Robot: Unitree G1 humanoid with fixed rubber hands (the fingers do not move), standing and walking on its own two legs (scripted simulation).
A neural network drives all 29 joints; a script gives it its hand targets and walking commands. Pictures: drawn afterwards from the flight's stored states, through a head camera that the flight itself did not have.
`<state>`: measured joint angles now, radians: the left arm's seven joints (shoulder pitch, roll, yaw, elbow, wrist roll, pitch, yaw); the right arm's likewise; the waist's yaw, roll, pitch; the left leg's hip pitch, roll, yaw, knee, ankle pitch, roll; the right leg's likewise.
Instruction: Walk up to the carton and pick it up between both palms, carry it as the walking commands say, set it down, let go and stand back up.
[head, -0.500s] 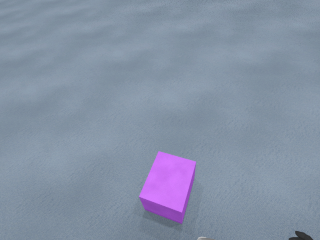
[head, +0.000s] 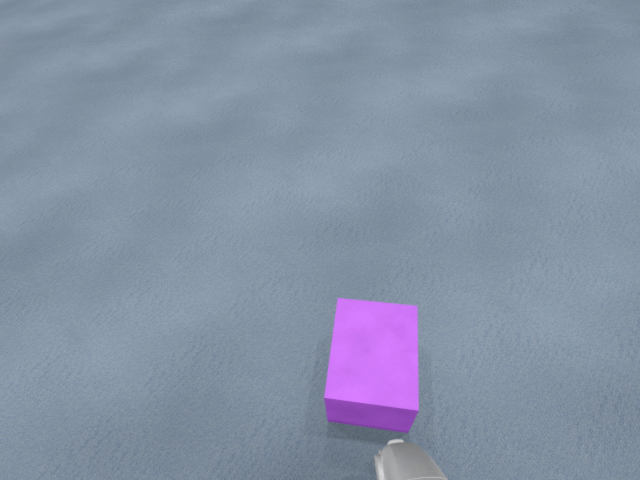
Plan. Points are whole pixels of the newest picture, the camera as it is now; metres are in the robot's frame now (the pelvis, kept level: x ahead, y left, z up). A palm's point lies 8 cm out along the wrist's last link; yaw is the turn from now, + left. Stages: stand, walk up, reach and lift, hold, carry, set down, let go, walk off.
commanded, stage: walk up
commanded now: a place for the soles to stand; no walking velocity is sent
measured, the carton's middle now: (372, 364) +0.50 -0.11 -0.62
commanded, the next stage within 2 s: none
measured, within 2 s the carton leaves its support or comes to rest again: neither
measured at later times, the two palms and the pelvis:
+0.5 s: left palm (42, 467) +0.19 +0.37 -0.07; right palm out of the picture +0.03 -0.28 -0.05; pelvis +0.01 +0.07 +0.02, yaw -11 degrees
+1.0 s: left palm out of the picture +0.17 +0.34 -0.07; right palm out of the picture +0.05 -0.30 -0.07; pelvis +0.02 +0.04 +0.03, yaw -13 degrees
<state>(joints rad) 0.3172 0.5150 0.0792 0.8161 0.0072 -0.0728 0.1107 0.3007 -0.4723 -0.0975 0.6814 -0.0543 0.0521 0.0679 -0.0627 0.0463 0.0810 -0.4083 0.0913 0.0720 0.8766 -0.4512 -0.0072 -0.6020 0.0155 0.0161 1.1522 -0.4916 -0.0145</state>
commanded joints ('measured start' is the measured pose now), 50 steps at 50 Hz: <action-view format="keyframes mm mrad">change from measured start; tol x32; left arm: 1 33 132 33 -59 0 -25 -51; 50 -213 117 -30 139 -4 42 -115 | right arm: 1 -1 -239 -64 -40 21 -50 -41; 50 -209 -150 28 236 60 -85 -72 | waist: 1 35 78 -22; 50 51 -91 -157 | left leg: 1 101 281 -352 -355 322 263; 5 -25 165 -133 -90 428 114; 8 -113 -11 -104 102 -223 52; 14 117 263 -513 -490 7 206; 21 120 207 -216 -411 415 202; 28 -52 26 -57 -149 -2 45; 50 295 31 -22 -347 220 55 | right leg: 1 68 -14 -10 -212 -41 -13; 7 516 -322 606 -646 557 -271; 19 57 16 63 -46 43 -14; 25 377 40 -57 -554 159 -13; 28 344 -202 385 -665 183 -144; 50 279 -129 226 -681 512 -85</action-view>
